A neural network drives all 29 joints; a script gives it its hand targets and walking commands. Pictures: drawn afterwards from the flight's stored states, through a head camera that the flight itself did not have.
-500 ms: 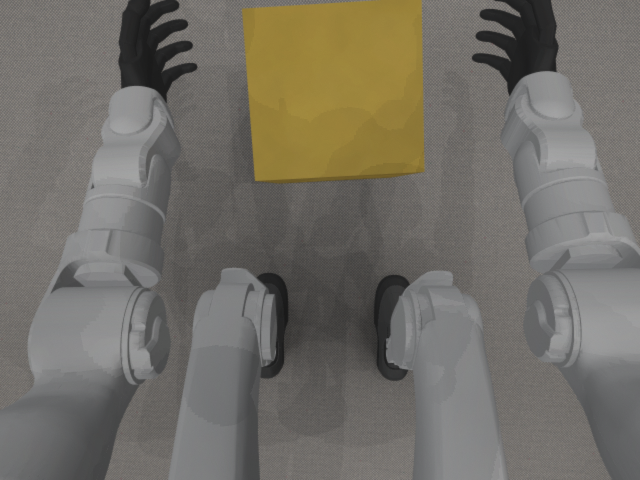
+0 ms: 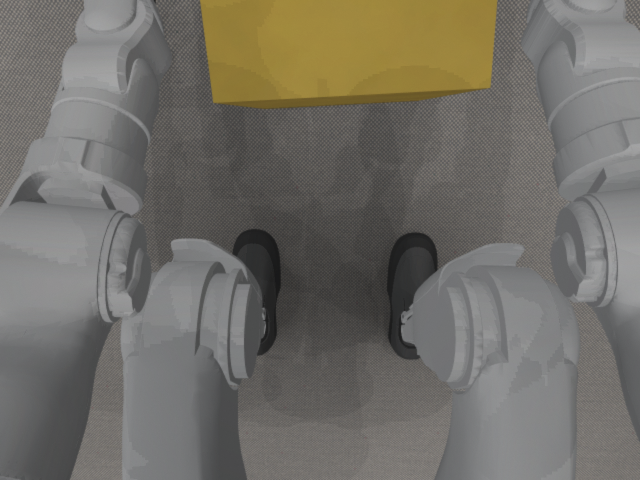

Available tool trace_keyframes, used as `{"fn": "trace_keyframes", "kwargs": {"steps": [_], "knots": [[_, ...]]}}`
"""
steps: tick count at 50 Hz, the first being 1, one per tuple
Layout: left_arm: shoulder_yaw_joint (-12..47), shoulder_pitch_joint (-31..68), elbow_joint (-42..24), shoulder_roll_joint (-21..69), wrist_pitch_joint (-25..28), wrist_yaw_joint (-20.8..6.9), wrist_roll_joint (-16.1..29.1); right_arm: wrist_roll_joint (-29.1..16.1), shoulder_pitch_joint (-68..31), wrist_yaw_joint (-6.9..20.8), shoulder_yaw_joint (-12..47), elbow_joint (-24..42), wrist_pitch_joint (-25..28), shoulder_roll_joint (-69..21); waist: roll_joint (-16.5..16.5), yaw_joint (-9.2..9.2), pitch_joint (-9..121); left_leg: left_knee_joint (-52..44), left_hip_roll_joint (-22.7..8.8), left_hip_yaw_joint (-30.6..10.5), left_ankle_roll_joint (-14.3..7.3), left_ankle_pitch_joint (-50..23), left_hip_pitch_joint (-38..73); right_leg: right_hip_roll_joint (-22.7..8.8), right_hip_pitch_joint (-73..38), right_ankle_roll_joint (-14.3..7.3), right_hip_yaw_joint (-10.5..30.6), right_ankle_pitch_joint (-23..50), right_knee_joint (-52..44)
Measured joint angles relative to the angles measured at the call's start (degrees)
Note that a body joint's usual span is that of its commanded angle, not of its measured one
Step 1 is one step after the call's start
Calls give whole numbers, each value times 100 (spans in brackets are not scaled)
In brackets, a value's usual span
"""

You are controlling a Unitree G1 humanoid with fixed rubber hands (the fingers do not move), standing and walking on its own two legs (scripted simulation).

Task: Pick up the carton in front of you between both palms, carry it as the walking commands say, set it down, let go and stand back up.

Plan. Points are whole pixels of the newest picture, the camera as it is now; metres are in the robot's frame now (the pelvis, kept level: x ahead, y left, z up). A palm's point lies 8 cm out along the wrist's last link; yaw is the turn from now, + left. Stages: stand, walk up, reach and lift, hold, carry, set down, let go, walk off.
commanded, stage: reach and lift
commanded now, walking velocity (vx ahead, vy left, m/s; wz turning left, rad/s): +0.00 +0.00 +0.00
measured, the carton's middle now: out of the picture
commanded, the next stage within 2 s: none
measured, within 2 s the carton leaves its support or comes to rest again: leaves its support in 0.76 s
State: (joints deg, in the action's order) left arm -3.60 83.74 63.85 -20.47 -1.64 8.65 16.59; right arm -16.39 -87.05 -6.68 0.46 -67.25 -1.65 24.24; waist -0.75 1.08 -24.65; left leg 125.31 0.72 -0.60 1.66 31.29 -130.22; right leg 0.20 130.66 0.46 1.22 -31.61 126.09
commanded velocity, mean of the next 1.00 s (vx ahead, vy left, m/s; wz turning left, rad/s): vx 0.00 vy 0.00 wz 0.00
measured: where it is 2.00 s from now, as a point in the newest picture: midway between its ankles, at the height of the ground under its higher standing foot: (331, 314)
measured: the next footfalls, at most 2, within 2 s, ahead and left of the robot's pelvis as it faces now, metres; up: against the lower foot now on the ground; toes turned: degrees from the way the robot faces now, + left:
none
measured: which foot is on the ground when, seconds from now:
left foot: down 0.00-1.00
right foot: down 0.00-1.00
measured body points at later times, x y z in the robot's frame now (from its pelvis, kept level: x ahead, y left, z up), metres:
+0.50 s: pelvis +0.00 +0.00 +0.01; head +0.37 -0.01 +0.25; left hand +0.55 +0.15 -0.18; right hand +0.56 -0.15 -0.18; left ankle +0.12 +0.12 -0.33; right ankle +0.12 -0.12 -0.33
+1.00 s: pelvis +0.00 +0.00 +0.03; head +0.30 -0.01 +0.37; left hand +0.54 +0.14 -0.05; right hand +0.53 -0.16 -0.05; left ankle +0.12 +0.13 -0.33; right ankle +0.12 -0.12 -0.33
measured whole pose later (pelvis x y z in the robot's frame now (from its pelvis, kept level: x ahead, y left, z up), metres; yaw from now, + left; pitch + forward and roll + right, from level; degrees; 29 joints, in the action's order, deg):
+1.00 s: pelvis +0.00 +0.00 +0.03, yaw -1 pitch +41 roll +0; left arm -22.3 66.6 46.7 -5.2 -16.5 7.5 -2.7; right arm 4.0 -68.6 -5.6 -19.1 -48.7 -17.4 7.5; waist -0.7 0.1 0.8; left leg 119.2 2.3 -1.8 2.2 31.7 -128.3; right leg 1.5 128.7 1.5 1.7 -31.3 119.2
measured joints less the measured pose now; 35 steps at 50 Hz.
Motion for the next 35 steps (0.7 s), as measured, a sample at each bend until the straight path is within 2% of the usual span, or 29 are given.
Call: {"fn": "trace_keyframes", "kwargs": {"steps": [4,9,14,19,25,30,35], "knots": [[82,-115,-46,49,7,15,41,47,205,-29,-40,102,12,-122,-1,-35,160,92,7,-16,10,94,-4,-4,-6,2,-13,-98,85],[-103,-220,171,208,42,-18,-160,190,363,21,-157,16,18,-247,-5,-48,452,38,1,-24,9,121,-8,1,-4,9,-21,-118,22],[-226,-198,309,244,90,-55,-284,241,292,54,-172,-110,25,-315,19,-50,568,-78,-14,-13,4,60,-22,16,25,9,-11,-44,-92],[-50,-23,351,327,106,-71,-199,195,93,51,-36,-195,48,-421,35,-41,480,-160,-9,-1,3,-17,-14,14,21,6,0,27,-163],[-90,194,409,439,120,149,-246,300,-160,-150,-61,-372,107,-544,24,-40,283,-169,11,-6,2,-64,49,0,-55,4,-3,59,-171],[-513,318,403,483,-176,76,-643,694,-320,-61,-428,-451,-149,-569,15,-59,249,-63,31,7,1,-80,18,-8,-24,-1,15,61,-49],[-703,103,-24,498,-515,-65,-803,902,-69,51,-711,49,-498,-640,-16,-81,346,87,54,6,-5,-83,-121,-14,106,1,20,52,105]]}}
